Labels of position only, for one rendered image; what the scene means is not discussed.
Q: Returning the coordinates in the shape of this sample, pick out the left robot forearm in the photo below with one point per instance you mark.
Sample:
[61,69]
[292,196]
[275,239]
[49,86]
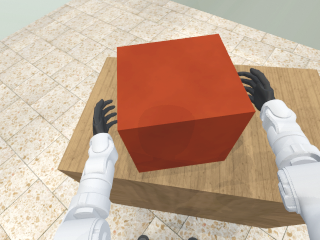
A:
[92,198]

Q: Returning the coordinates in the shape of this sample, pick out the right robot upper arm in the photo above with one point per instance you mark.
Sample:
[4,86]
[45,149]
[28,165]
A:
[299,187]

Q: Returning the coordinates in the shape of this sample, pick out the robot right hand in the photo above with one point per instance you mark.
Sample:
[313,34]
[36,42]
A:
[260,90]

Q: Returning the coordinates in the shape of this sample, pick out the pedestal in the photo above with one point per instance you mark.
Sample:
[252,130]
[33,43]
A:
[243,189]

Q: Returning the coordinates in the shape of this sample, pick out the right robot forearm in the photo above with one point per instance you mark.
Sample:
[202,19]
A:
[289,144]

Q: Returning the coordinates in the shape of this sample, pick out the robot left hand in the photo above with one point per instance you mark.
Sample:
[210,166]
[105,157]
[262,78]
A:
[99,123]

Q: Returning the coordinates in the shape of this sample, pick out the left robot upper arm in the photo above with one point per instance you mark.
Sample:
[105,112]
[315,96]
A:
[84,229]

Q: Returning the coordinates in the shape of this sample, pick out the carton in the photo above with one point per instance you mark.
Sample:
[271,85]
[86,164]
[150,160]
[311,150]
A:
[180,102]

